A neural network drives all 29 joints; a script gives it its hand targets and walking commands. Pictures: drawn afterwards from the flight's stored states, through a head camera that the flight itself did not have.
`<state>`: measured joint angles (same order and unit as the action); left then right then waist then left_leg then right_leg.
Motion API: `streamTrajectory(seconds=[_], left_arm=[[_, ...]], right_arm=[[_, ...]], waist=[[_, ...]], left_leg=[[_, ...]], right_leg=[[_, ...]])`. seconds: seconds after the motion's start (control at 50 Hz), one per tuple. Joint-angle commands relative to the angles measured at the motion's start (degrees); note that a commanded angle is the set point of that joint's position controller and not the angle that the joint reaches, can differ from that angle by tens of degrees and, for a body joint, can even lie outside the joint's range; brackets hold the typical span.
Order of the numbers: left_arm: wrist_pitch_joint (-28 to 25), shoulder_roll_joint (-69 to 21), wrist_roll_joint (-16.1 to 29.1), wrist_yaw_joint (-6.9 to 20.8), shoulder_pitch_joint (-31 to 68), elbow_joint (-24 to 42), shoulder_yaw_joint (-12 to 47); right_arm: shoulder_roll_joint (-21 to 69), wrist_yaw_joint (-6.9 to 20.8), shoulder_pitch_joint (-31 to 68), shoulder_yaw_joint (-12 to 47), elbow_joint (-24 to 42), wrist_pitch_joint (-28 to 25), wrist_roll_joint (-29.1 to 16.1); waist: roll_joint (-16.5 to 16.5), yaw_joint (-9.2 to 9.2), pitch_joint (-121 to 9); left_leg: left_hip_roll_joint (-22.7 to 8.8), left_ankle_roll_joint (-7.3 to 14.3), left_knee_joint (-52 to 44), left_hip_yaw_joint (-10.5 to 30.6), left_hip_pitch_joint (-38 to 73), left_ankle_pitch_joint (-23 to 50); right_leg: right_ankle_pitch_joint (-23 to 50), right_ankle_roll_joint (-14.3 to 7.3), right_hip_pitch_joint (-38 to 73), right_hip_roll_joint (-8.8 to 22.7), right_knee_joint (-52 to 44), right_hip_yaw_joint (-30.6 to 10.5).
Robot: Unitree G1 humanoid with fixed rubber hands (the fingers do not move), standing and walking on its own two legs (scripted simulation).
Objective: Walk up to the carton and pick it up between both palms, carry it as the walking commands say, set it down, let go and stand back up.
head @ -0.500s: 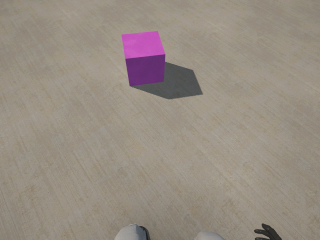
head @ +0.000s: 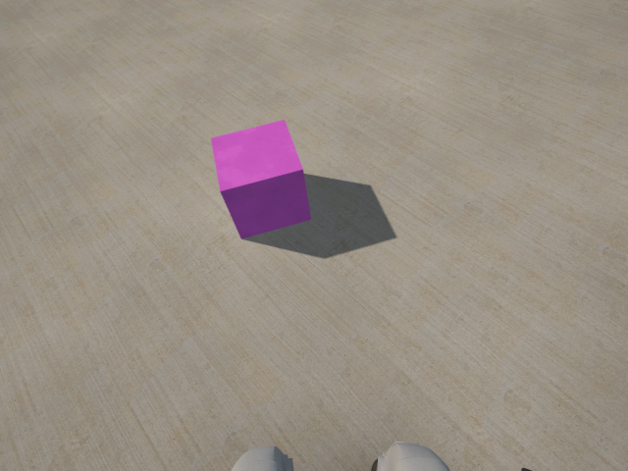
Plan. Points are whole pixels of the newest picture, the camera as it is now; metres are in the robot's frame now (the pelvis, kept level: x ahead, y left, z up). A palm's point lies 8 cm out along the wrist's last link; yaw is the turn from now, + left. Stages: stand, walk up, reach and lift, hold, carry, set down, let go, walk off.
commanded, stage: walk up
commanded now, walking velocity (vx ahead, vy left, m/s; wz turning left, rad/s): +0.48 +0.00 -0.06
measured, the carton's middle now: (262, 180) +1.14 +0.28 -0.62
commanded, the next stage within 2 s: none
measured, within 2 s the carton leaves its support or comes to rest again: neither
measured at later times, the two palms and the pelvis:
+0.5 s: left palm (146, 380) +0.26 +0.33 -0.17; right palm (445, 292) +0.38 -0.19 -0.13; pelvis +0.27 +0.08 -0.02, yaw +2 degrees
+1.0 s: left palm (173, 204) +0.62 +0.34 -0.13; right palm (433, 219) +0.54 -0.20 -0.14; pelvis +0.53 +0.07 -0.01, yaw +10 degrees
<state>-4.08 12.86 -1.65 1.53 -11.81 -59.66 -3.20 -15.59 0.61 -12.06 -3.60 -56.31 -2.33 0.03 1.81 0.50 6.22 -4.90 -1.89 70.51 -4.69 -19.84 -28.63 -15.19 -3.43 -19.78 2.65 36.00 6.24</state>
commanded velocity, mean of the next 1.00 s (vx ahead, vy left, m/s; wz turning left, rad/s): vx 0.44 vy -0.02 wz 0.29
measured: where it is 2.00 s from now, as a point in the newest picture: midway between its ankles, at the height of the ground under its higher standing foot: (299, 304)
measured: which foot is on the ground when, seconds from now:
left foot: up 0.00-0.44, down 0.46-0.98, up 1.00-1.00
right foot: down 0.00-0.46, up 0.48-0.96, down 0.98-1.00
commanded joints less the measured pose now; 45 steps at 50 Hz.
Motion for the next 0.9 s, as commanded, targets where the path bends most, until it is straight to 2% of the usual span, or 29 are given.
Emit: streamTrajectory(seconds=[0.0,0.02,0.04,0.08,0.1,0.14,0.18,0.2,0.24,0.28,0.3,0.32,0.36,0.38,0.4,0.42,0.44,0.46,0.48,0.5,0.52,0.58,0.62,0.68,0.74,0.78,0.84,0.86,0.88], left_arm=[[-2.0,6.7,-0.9,-1.6,-9.7,0.5,-0.2],[-2.0,6.4,-0.9,-1.7,-10.1,0.2,-0.4],[-1.9,6.5,-0.8,-1.7,-10.5,0.4,-0.3],[-1.7,6.6,-0.9,-1.7,-10.3,1.5,-0.7],[-1.6,6.7,-0.8,-1.6,-9.9,1.7,-0.6],[-1.5,6.7,-0.8,-1.7,-11.4,1.5,-0.8],[-1.4,6.6,-0.9,-1.8,-10.2,2.1,-1.3],[-1.2,6.7,-0.9,-1.7,-9.9,2.7,-1.5],[-1.1,7.0,-0.9,-1.8,-9.4,2.8,-2.1],[-0.8,7.9,-1.0,-1.8,-9.9,2.5,-2.6],[-0.7,8.4,-0.7,-1.9,-9.7,2.4,-2.8],[-0.6,8.4,-0.4,-1.9,-9.2,2.2,-2.8],[-0.3,10.5,0.3,-2.0,-5.5,3.4,-3.7],[0.0,10.7,0.8,-2.0,-6.0,3.2,-3.9],[0.1,9.2,1.3,-1.8,-6.4,3.6,-3.7],[-0.3,5.5,1.8,-1.2,-7.1,5.8,-2.2],[-0.9,5.0,2.0,-1.2,-7.8,7.0,-1.2],[-1.1,6.3,2.0,-1.4,-3.9,6.8,-1.5],[-1.7,5.2,1.2,-1.5,-0.6,7.0,-1.0],[-1.7,3.6,1.0,-1.2,1.2,7.4,-0.7],[-1.3,2.9,1.0,-0.8,1.3,7.1,-0.7],[0.1,3.0,0.4,-0.1,3.1,8.4,-0.6],[1.2,3.0,-0.4,0.3,5.0,8.7,-0.7],[2.6,3.3,-0.8,0.7,8.2,9.4,-0.4],[3.2,2.6,-0.7,1.0,10.2,9.6,-0.1],[3.1,1.9,-0.4,1.0,11.9,10.0,0.0],[2.7,1.6,0.0,0.8,13.0,9.8,0.4],[2.4,2.0,0.0,0.6,11.1,9.4,0.2],[1.7,2.9,-0.1,0.2,7.2,8.3,0.3]], right_arm=[[-3.3,1.0,4.6,-1.5,3.9,1.5,1.1],[-2.8,1.3,5.5,-1.4,3.8,1.9,1.1],[-2.6,1.5,6.6,-1.2,3.9,2.3,1.2],[-2.6,1.9,8.7,-1.1,5.1,3.0,1.3],[-2.9,2.2,9.9,-1.1,4.9,3.2,1.4],[-2.8,2.5,12.4,-1.0,5.4,3.1,1.4],[-1.8,3.0,14.0,-0.4,5.3,3.1,1.2],[-1.5,3.1,14.4,0.0,5.6,3.1,1.1],[-1.1,3.1,16.1,0.5,6.2,2.9,0.5],[-0.6,3.2,16.7,0.9,6.3,2.2,0.3],[-0.7,3.1,16.1,0.8,6.4,1.8,0.3],[-0.6,2.9,15.1,0.8,5.8,1.3,0.5],[-1.9,2.3,4.5,-0.1,3.0,0.6,1.0],[-3.7,1.6,-4.0,-1.4,0.3,0.1,1.6],[-7.5,0.8,-13.0,-3.2,-1.8,-0.7,1.9],[-14.9,-0.2,-17.6,-4.7,-2.7,-1.1,1.7],[-17.8,-0.4,-18.5,-4.5,-2.9,-1.0,1.4],[-14.4,-0.6,-16.5,-4.0,-3.6,-1.1,1.4],[-11.3,-0.8,-14.1,-3.0,-3.0,-1.7,1.4],[-9.0,-1.1,-12.6,-2.3,-2.7,-1.9,1.5],[-7.2,-1.4,-11.3,-1.6,-2.4,-2.2,1.5],[-6.5,-1.3,-12.4,-1.1,-1.3,-2.3,1.3],[-6.6,-1.3,-11.7,-1.2,-0.3,-2.0,1.1],[-6.7,-1.0,-9.9,-1.4,1.8,-1.7,1.6],[-6.8,-1.1,-12.5,-1.7,1.6,-1.3,1.9],[-6.5,-1.1,-14.0,-1.8,1.2,-0.9,2.0],[-6.8,-1.4,-15.0,-1.8,0.4,-0.5,2.3],[-7.5,-1.4,-13.5,-1.9,0.9,-0.5,2.2],[-7.1,-1.4,-12.8,-1.5,0.6,-0.5,1.7]], waist=[[-9.2,-3.12,-6.6],[-9.5,-3.02,-4.8],[-12.2,-3.05,-2.3],[-12.3,-3.21,0.0],[-12.3,-3.41,1.0],[-11.3,-4.06,2.3],[-11.1,-4.36,4.1],[-12.5,-4.6,4.1],[-10.9,-4.61,4.6],[-10.9,-5.51,2.0],[-12.1,-5.29,1.6],[-11.7,-4.81,-0.1],[-11.3,-0.65,-7.0],[-5.6,2.38,-12.9],[2.2,6.38,-19.2],[20.8,7.64,-19.4],[22.1,7.07,-19.2],[12.3,6.78,-16.4],[9.8,7.03,-13.9],[9.4,6.65,-13.2],[10.6,5.67,-12.5],[8.9,4.18,-11.2],[5.6,2.85,-7.2],[6.1,2.12,-2.7],[7.4,2.62,-0.6],[9.2,3.63,-0.4],[8.3,4.25,-1.4],[7.3,3.1,-1.6],[6.9,0.73,-4.5]], left_leg=[[-2.7,-0.3,1.7,3.2,-16.6,11.8],[-3.2,-0.4,1.0,2.9,-18.2,13.7],[-3.6,-0.7,-0.1,2.6,-19.2,15.9],[-3.6,-1.2,-2.3,2.4,-20.9,18.9],[-3.6,-1.6,-3.0,1.9,-21.8,20.1],[-3.7,-2.2,-6.7,1.3,-23.1,20.6],[-4.7,-1.2,-11.8,0.4,-23.0,22.3],[-4.6,-1.2,-14.6,-0.3,-22.3,22.6],[-4.6,-0.8,-20.7,-0.2,-20.2,21.8],[-3.9,-0.3,-25.1,-1.9,-20.2,19.5],[-3.6,-0.1,-27.6,-2.3,-19.0,17.8],[-2.2,0.4,-30.4,-3.7,-16.4,16.1],[1.4,1.3,-35.1,-6.1,-5.2,13.9],[4.2,2.4,-38.9,-7.8,5.1,13.6],[-0.1,3.7,-39.4,0.7,18.3,13.2],[-16.4,8.5,-46.0,30.0,27.9,22.9],[-22.0,12.2,-50.9,44.4,33.0,30.5],[-18.5,14.0,-50.2,38.6,31.2,33.7],[-16.8,13.5,-48.8,32.7,28.8,39.6],[-14.4,12.0,-48.3,28.6,25.4,43.0],[-13.1,11.2,-48.5,25.5,22.1,43.7],[-11.7,9.1,-49.7,20.4,18.8,42.6],[-11.5,9.0,-51.1,17.8,14.2,43.3],[-9.3,8.9,-54.4,13.0,9.5,35.8],[-8.4,8.2,-55.2,11.0,9.0,32.0],[-7.8,7.7,-53.8,9.7,10.9,34.8],[-7.2,7.3,-50.7,8.1,13.8,41.5],[-6.4,6.8,-47.9,7.2,12.7,44.5],[-3.3,5.2,-42.8,4.3,12.1,45.8]], right_leg=[[13.6,-2.8,15.4,14.1,-22.0,-19.9],[10.5,-2.3,15.2,14.2,-23.4,-19.1],[8.9,-1.5,13.3,13.9,-25.2,-17.4],[0.9,-1.9,12.2,14.1,-27.8,-16.1],[-0.2,-2.2,12.1,14.2,-28.6,-15.2],[1.5,-2.2,13.6,13.9,-28.6,-13.9],[-1.8,-1.2,13.6,14.5,-29.2,-8.5],[-1.8,-1.2,14.5,14.5,-29.2,-6.8],[-2.5,-0.8,15.5,14.4,-28.4,-4.6],[1.4,-0.6,21.0,15.2,-25.9,-3.9],[5.0,-0.4,22.4,14.9,-24.2,-3.0],[11.8,0.2,23.8,14.1,-21.1,-1.4],[24.4,2.0,23.6,13.4,-11.8,1.0],[28.7,3.1,23.2,11.0,-0.3,2.9],[23.9,4.6,14.8,7.8,14.9,2.6],[-9.8,6.5,-4.5,-2.7,31.3,0.5],[-19.3,5.5,-13.6,-4.7,37.7,-5.1],[-15.4,4.3,-12.9,-0.2,37.0,-8.4],[-11.9,4.5,-16.1,0.9,34.2,-7.6],[-10.6,4.9,-15.5,0.9,32.5,-6.9],[-9.1,5.6,-13.5,2.1,30.8,-6.7],[-7.5,6.3,-11.0,2.5,22.8,-4.5],[-4.7,7.1,-10.5,1.7,18.1,-1.8],[1.1,7.5,-9.2,1.2,13.0,0.6],[4.4,7.5,-8.1,0.7,8.9,1.7],[5.0,7.1,-7.1,0.2,4.8,2.0],[4.3,6.9,-4.0,-1.3,-0.3,3.6],[5.4,6.7,-0.3,-1.9,-4.3,4.2],[8.8,6.1,6.9,-2.0,-9.6,4.6]])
